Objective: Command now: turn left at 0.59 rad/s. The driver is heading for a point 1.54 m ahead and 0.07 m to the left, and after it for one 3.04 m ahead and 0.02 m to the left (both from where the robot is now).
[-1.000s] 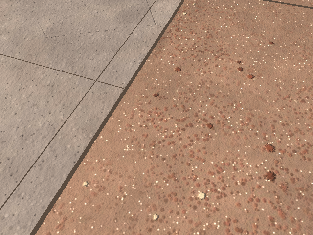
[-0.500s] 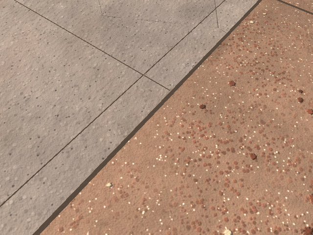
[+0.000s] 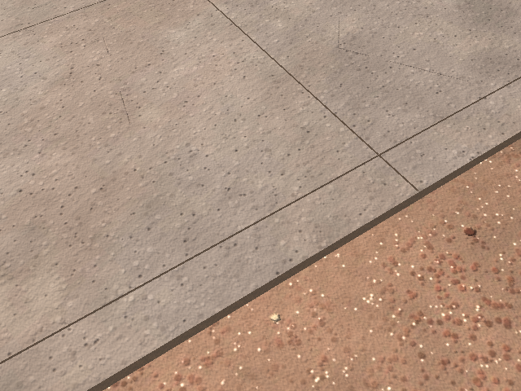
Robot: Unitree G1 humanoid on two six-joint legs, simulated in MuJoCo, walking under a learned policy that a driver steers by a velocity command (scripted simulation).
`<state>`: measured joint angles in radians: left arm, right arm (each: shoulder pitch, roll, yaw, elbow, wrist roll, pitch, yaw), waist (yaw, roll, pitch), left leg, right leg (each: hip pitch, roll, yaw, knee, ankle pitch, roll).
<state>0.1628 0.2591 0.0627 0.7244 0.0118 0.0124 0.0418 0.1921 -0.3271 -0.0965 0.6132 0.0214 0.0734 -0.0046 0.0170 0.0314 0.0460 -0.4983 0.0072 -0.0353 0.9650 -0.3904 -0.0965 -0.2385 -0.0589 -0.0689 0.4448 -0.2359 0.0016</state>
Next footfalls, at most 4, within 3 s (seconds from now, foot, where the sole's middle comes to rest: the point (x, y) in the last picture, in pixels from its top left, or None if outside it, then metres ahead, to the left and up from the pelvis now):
0.14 left None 0.03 0.15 -0.78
0.58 right None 0.09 -0.08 -0.78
2.38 left None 0.12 0.19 -0.78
2.86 right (260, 353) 0.55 0.08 -0.78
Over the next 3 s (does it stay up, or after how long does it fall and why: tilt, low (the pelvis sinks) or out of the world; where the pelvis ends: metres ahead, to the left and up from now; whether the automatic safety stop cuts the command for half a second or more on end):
stays up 0.38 0.14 -0.01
